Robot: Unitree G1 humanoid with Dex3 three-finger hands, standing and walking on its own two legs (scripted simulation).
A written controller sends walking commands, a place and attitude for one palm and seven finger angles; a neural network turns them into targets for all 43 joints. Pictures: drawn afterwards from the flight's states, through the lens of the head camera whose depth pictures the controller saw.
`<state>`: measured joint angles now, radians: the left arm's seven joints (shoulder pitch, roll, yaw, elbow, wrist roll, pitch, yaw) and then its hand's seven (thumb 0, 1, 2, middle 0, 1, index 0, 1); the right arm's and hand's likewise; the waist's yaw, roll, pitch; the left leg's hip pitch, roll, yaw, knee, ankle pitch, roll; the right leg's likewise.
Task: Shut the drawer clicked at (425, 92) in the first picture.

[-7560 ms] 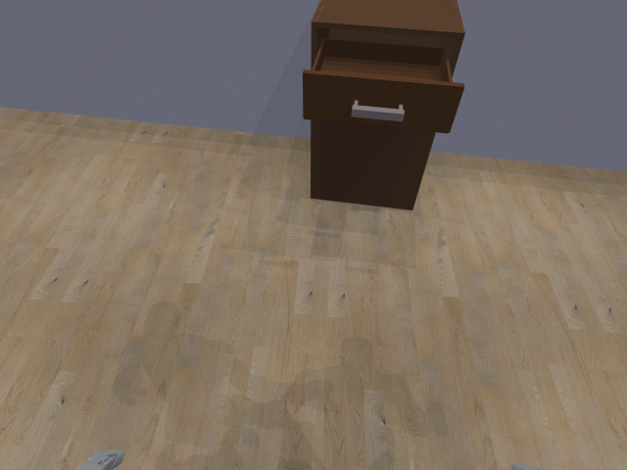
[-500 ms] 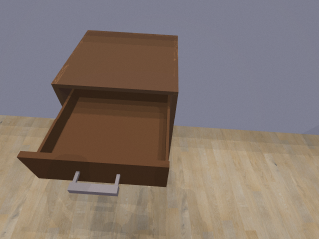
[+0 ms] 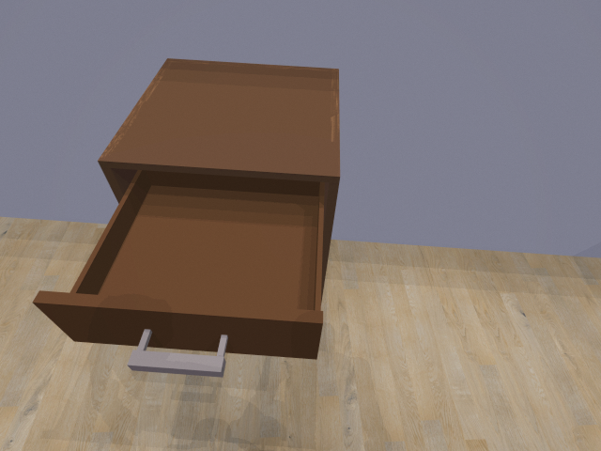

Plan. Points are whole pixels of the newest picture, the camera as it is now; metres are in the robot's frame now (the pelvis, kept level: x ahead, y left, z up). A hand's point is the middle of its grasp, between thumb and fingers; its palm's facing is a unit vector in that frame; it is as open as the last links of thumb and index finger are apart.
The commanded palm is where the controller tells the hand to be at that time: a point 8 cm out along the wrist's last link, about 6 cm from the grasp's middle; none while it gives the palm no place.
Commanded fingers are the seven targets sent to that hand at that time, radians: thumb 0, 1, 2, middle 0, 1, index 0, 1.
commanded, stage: look again from close up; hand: left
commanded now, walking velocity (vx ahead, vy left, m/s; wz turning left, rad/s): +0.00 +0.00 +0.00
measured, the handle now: (181, 350) +0.27 +0.20 -0.09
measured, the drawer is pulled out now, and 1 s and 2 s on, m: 0.30 0.29 0.29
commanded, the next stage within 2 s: raise the hand and make a fist in 0.18 s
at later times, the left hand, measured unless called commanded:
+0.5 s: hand (157, 422) +0.16 +0.19 -0.03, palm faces +0.18 -0.98 -0.13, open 6.9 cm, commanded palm +0.09 +0.22 -0.06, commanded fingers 0.00 0.90 0.90 -0.44 -0.56 -0.44 -0.56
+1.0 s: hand out of the picture +0.12 +0.15 -0.03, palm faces -0.03 -1.00 -0.03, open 4.4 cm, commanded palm +0.09 +0.21 -0.03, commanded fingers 0.00 0.90 0.90 -0.94 -1.10 -0.94 -1.10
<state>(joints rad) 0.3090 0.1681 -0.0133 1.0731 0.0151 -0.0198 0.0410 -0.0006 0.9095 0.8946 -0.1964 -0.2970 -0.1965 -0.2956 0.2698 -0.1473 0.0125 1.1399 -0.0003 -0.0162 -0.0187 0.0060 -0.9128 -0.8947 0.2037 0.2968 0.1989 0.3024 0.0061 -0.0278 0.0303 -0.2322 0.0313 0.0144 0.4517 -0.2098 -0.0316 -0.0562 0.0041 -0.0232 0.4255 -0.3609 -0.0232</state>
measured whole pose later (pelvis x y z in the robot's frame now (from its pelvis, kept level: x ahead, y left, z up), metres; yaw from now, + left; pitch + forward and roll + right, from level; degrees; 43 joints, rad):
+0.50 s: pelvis -0.03 +0.01 -0.03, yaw +2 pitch +6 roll +0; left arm 0.45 0.17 0.05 0.13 -0.15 -0.26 0.01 0.03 0.95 0.89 -0.27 -0.38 -0.27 -0.38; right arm 0.24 -0.25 -0.04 0.78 0.01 -0.28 -0.05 0.01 -0.91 -0.89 0.21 0.30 0.20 0.30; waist -0.03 0.04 -0.08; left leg -0.54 0.01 0.00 0.71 -0.27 -0.02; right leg -0.37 -0.02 -0.06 0.74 -0.47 -0.01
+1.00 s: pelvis -0.08 +0.00 -0.09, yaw +1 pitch +11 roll -2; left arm 0.48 0.18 0.01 -0.12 -0.19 -0.33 -0.16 0.01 0.90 0.90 -0.74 -0.89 -0.75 -0.89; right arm 0.25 -0.16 0.05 0.52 0.03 -0.16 -0.06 0.01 -0.90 -0.89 0.21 0.30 0.20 0.30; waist -0.01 0.06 -0.13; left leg -0.93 0.06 -0.06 1.12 -0.38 -0.03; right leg -0.74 0.02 -0.09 1.14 -0.59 -0.04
